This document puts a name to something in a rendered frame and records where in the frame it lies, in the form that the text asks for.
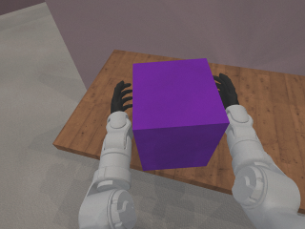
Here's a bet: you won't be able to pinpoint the left robot upper arm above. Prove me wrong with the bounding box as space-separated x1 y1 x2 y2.
78 188 137 229

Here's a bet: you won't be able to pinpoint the carton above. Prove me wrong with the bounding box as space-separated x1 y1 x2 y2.
132 58 230 171

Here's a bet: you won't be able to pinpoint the right robot hand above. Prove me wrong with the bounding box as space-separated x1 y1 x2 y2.
213 73 239 110

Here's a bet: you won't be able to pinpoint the robot left forearm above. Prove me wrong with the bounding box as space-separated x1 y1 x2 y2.
78 111 133 225

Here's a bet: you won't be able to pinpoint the left robot hand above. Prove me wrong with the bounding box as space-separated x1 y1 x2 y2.
111 80 132 114

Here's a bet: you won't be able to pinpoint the table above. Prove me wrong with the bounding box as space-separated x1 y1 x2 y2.
52 50 305 215

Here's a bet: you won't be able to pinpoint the right robot upper arm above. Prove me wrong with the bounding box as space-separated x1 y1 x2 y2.
232 165 305 229

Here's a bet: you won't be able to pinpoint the robot right forearm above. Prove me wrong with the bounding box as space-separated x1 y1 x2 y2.
225 104 301 202

